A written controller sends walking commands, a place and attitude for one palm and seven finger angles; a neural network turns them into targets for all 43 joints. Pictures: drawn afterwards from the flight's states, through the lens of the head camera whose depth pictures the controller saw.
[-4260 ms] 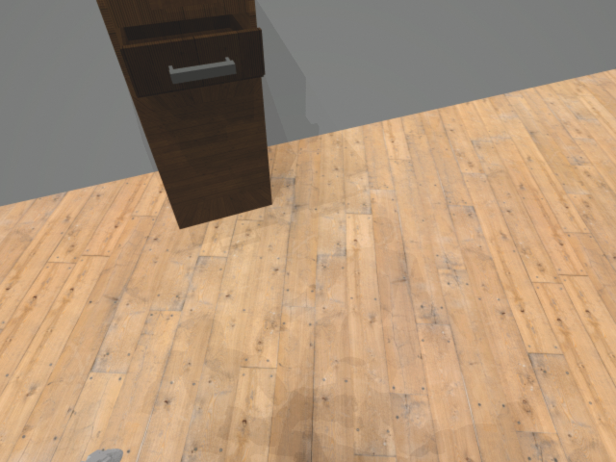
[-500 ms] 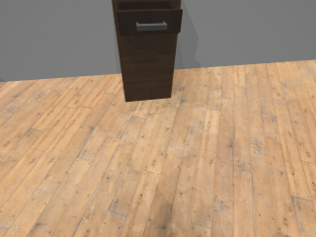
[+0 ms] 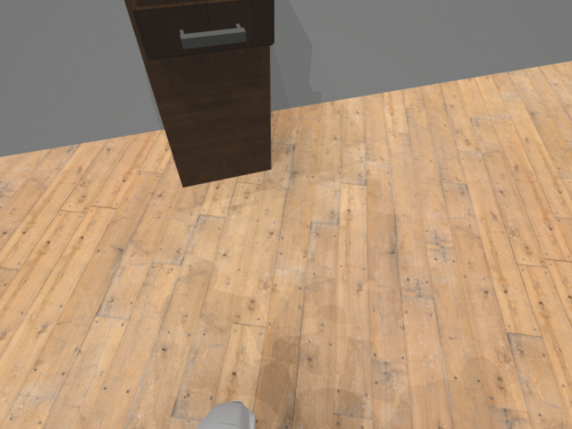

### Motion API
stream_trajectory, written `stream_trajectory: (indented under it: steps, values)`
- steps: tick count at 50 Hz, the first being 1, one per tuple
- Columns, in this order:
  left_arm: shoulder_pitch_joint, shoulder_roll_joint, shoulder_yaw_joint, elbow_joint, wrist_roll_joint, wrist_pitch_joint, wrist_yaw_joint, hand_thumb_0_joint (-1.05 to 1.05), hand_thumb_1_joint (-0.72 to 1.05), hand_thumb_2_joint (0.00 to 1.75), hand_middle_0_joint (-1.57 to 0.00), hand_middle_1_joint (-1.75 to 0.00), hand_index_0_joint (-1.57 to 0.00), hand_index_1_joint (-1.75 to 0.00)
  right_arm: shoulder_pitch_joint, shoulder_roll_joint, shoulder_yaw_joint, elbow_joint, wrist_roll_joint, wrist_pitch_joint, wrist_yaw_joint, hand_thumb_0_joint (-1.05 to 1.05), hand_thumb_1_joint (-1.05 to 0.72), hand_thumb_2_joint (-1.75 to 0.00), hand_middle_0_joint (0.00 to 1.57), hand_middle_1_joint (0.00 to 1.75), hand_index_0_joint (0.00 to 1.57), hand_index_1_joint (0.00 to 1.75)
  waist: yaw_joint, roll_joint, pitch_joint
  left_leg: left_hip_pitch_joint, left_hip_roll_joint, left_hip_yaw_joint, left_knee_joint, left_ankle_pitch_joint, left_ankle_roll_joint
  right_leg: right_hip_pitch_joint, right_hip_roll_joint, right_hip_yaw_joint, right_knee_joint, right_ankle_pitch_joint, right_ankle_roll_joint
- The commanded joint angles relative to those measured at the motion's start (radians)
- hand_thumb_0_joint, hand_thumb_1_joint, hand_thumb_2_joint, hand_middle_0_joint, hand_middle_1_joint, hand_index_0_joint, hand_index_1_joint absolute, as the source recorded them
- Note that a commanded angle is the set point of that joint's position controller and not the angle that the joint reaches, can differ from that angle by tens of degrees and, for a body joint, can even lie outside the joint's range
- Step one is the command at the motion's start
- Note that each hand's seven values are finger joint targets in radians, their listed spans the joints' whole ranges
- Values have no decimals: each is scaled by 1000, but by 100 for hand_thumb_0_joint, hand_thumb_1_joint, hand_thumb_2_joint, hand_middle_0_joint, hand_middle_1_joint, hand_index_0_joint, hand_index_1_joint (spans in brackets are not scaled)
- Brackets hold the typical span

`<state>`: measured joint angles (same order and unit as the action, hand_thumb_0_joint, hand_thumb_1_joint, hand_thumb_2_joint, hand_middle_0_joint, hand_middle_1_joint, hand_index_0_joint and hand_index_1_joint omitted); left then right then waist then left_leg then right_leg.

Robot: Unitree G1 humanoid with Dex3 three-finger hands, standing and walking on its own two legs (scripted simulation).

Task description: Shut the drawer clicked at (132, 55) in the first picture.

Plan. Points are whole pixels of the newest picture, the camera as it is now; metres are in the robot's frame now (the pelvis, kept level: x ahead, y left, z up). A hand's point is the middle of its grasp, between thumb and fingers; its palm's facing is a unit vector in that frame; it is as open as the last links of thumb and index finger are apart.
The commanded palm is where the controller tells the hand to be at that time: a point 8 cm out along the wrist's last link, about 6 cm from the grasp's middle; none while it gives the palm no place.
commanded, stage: walk to a spot facing it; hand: left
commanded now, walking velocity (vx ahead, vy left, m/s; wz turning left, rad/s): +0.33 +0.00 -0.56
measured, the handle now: (212, 34) +1.06 +0.34 +0.00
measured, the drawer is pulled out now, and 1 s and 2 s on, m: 0.14 0.14 0.14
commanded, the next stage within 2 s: turn to face it in 1.52 s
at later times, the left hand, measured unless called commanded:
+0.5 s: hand (198, 277) +0.38 +0.22 -0.15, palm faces -0.32 -0.93 -0.19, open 7.4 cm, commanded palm none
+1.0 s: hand (262, 215) +0.56 +0.12 -0.16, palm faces -0.55 -0.79 -0.26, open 7.2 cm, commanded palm none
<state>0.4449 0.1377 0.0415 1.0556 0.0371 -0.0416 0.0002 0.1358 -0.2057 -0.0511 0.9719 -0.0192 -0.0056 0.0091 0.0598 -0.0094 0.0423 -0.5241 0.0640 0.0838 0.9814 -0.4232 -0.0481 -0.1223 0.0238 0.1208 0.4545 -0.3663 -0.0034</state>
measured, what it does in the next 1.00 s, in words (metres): walks ahead, turning right: left foot, then right foot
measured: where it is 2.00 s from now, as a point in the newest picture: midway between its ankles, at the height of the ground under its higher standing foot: (328, 324)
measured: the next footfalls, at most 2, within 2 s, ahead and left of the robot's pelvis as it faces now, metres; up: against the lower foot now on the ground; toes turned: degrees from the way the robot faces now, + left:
left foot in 0.12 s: +0.18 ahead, +0.14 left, +0.00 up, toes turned +2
right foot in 0.74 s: +0.37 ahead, -0.11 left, +0.00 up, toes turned -34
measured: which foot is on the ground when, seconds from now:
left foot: up 0.00-0.10, down 0.12-0.72, up 0.74-1.00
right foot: down 0.00-0.12, up 0.14-0.72, down 0.74-1.00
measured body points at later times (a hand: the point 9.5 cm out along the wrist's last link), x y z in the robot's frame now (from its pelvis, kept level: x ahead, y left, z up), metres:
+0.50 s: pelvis +0.19 +0.07 +0.01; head +0.23 +0.09 +0.45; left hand +0.40 +0.27 -0.14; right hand +0.06 -0.15 -0.12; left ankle +0.14 +0.14 -0.73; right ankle +0.22 -0.10 -0.64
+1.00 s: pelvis +0.39 -0.02 +0.00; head +0.42 -0.05 +0.45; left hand +0.59 +0.16 -0.14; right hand +0.34 -0.28 -0.14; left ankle +0.55 +0.09 -0.68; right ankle +0.33 -0.08 -0.73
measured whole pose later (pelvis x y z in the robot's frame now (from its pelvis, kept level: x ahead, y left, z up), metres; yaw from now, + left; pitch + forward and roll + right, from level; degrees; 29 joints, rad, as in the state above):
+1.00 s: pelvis +0.39 -0.02 +0.00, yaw -37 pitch +1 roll +0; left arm 0.25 0.24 0.08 0.98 0.03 -0.03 -0.01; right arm 0.14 -0.18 -0.05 0.89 -0.03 -0.03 0.00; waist -0.01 0.01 0.05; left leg -0.59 0.18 0.03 0.96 -0.29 -0.08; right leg -0.25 0.08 0.01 0.50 -0.28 -0.07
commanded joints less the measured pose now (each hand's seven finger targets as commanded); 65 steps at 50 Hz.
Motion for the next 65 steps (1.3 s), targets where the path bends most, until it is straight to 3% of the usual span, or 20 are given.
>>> stream_trajectory:
  steps: [1,4,5,6,7,10,14,27,34,35,36,37,43,53,55,56,57,58,61,65]
  values:
    - [-28,237,58,-63,-4,-12,14,0,90,90,-20,-30,-20,-30,-108,-50,-10,-147,13,-42,8,0,-90,-90,20,30,20,30,-39,-168,28,57,-15,-9,-214,111,0,-41,-199,200,-145,425,-153]
    - [-100,235,72,-81,-14,-10,9,0,90,90,-20,-30,-20,-30,110,-109,-27,-82,13,-55,-14,0,-90,-90,20,30,20,30,-144,-93,-60,488,-36,7,-440,244,13,-209,-116,138,54,441,-91]
    - [-88,193,69,-92,-22,-8,2,0,90,90,-20,-30,-20,-30,264,-190,-48,-39,4,-62,-32,0,-90,-90,20,30,20,30,-201,66,-178,728,92,-111,-480,206,42,-313,-49,75,291,329,-61]
    - [-54,128,62,-114,-32,-6,-12,0,90,90,-20,-30,-20,-30,383,-297,-70,-13,-11,-67,-34,0,-90,-90,20,30,20,30,-215,375,-266,834,417,-485,-594,186,140,-488,60,-75,655,-207,-7]
    - [-65,145,59,-132,-23,-8,-10,0,90,90,-20,-30,-20,-30,345,-292,-55,-36,-2,-53,-27,0,-90,-90,20,30,20,30,-182,287,-223,686,489,-584,-684,29,200,-514,10,-45,807,-232,-19]
    - [-157,127,62,-135,-1,12,-36,0,90,90,-20,-30,-20,-30,132,-121,-16,-72,-6,-69,-28,0,-90,-90,20,30,20,30,-87,159,76,325,365,-346,-780,-30,153,-559,-112,-85,901,3,-9]
    - [-105,98,61,-128,3,55,-47,0,90,90,-20,-30,-20,-30,127,-78,-9,-48,0,-91,-36,0,-90,-90,20,30,20,30,-28,153,12,327,277,-59,-773,208,106,-518,-128,-108,859,155,17]
    - [-513,76,25,-245,-1,60,-62,0,90,90,-20,-30,-20,-30,405,-78,2,70,-10,-85,-42,0,-90,-90,20,30,20,30,-124,105,101,625,277,151,-745,718,116,-640,-92,-257,413,222,1]
    - [-242,160,50,-180,2,24,-43,0,90,90,-20,-30,-20,-30,361,-160,-16,38,1,-67,-37,0,-90,-90,20,30,20,30,19,189,-102,581,265,285,-223,1226,73,-105,51,-348,125,138,-112]
    - [-98,239,69,-139,3,15,-36,0,90,90,-20,-30,-20,-30,344,-146,-14,17,16,-65,-26,0,-90,-90,20,30,20,30,86,120,-211,342,253,273,37,915,41,238,-58,-225,65,260,-159]
    - [-1,345,88,-122,-10,4,-22,0,90,90,-20,-30,-20,-30,353,-70,-3,-29,32,-68,-22,0,-90,-90,20,30,20,30,89,-76,-345,-39,72,219,385,-97,-19,539,-387,311,44,527,-309]
    - [16,374,89,-116,-40,17,-7,0,90,90,-20,-30,-20,-30,219,-89,-7,-68,26,-71,-37,0,-90,-90,20,30,20,30,101,-8,-271,-158,36,48,522,-178,-3,452,-450,406,-34,786,-364]
    - [-236,235,61,-163,-15,-19,6,0,90,90,-20,-30,-20,-30,243,-39,-13,-56,-5,-21,-25,0,-90,-90,20,30,20,30,-106,27,-37,5,129,-45,209,55,-30,-161,-250,81,-152,478,-221]
    - [-180,272,78,-179,-15,7,-7,0,90,90,-20,-30,-20,-30,-23,-71,-11,-168,6,-35,-12,0,-90,-90,20,30,20,30,-35,-169,-48,128,-3,0,-295,141,-29,-109,-174,148,-40,496,-162]
    - [-208,271,79,-190,-21,19,-1,0,90,90,-20,-30,-20,-30,50,-110,-18,-148,6,-39,-23,0,-90,-90,20,30,20,30,-85,-127,-81,322,-11,-3,-484,240,-24,-154,-139,136,69,475,-115]
    - [-197,231,71,-201,-30,23,-2,0,90,90,-20,-30,-20,-30,140,-176,-29,-124,-3,-47,-32,0,-90,-90,20,30,20,30,-121,-6,-147,538,92,-87,-578,323,5,-263,-70,87,232,367,-68]
    - [-142,168,57,-208,-40,26,-12,0,90,90,-20,-30,-20,-30,223,-284,-50,-112,-14,-44,-31,0,-90,-90,20,30,20,30,-137,306,-240,723,398,-375,-576,528,107,-456,46,-62,513,-177,-4]
    - [-103,184,59,-206,-29,25,-10,0,90,90,-20,-30,-20,-30,216,-291,-38,-131,-8,-27,-23,0,-90,-90,20,30,20,30,-123,291,-239,625,497,-414,-616,472,182,-467,6,-88,694,-326,12]
    - [-198,195,72,-212,-13,42,-27,0,90,90,-20,-30,-20,-30,81,-182,-10,-150,-9,-31,-32,0,-90,-90,20,30,20,30,-83,189,-26,373,375,-246,-672,461,156,-499,-78,-99,826,-141,37]
    - [-171,153,64,-209,-18,74,-37,0,90,90,-20,-30,-20,-30,60,-156,-11,-138,-5,-35,-36,0,-90,-90,20,30,20,30,-56,202,-70,388,302,4,-636,659,134,-435,-99,-159,738,-41,61]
